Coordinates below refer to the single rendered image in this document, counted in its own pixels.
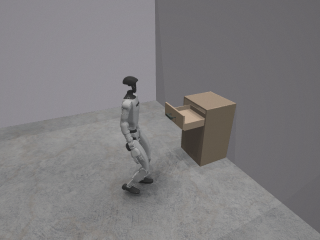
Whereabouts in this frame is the handle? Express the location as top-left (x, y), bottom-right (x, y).
top-left (165, 113), bottom-right (176, 120)

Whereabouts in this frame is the right robot forearm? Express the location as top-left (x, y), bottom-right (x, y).
top-left (120, 123), bottom-right (136, 149)

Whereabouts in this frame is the right robot hand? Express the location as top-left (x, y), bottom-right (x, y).
top-left (130, 147), bottom-right (145, 164)

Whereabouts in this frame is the drawer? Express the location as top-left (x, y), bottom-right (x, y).
top-left (165, 102), bottom-right (206, 131)

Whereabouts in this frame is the right robot upper arm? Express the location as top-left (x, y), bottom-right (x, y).
top-left (120, 100), bottom-right (132, 128)

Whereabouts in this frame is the humanoid robot head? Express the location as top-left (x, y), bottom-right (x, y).
top-left (122, 76), bottom-right (138, 100)

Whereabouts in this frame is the cabinet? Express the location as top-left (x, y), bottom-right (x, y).
top-left (181, 91), bottom-right (236, 167)

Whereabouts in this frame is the left robot foot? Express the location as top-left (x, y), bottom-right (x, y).
top-left (139, 177), bottom-right (153, 184)

